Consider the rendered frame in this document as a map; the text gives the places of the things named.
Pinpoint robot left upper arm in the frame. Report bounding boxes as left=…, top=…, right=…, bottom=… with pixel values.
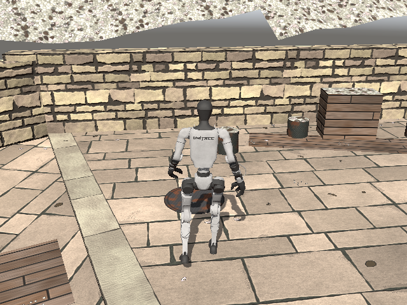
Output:
left=173, top=127, right=191, bottom=161

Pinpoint left robot hand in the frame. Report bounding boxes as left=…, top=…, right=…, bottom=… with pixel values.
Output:
left=168, top=168, right=183, bottom=179

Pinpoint right robot hand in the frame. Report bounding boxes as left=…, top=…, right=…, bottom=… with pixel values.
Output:
left=231, top=181, right=245, bottom=197

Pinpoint left robot forearm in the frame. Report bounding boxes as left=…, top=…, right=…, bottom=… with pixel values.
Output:
left=169, top=151, right=179, bottom=171

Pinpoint robot right foot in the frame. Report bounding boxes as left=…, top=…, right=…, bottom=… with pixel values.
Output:
left=209, top=239, right=217, bottom=255

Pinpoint robot right shin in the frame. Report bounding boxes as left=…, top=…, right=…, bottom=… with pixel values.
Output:
left=210, top=205, right=221, bottom=246

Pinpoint robot right upper arm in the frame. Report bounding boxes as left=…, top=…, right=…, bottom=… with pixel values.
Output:
left=217, top=128, right=235, bottom=164

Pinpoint right robot forearm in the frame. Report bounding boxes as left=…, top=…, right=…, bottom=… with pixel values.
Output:
left=230, top=154, right=244, bottom=183

